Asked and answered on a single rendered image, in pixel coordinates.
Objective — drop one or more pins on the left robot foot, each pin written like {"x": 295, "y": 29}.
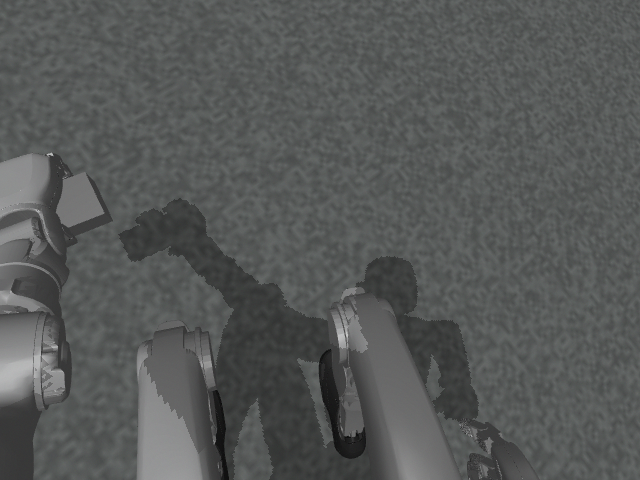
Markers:
{"x": 220, "y": 436}

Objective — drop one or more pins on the left robot hand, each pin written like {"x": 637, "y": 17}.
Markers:
{"x": 37, "y": 179}

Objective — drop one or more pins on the right robot foot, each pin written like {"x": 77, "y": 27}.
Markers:
{"x": 346, "y": 446}

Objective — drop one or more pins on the small box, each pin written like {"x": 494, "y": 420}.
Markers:
{"x": 81, "y": 207}

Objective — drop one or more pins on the left robot arm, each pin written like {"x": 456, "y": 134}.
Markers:
{"x": 35, "y": 358}

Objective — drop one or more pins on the right robot hand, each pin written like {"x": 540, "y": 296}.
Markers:
{"x": 507, "y": 463}

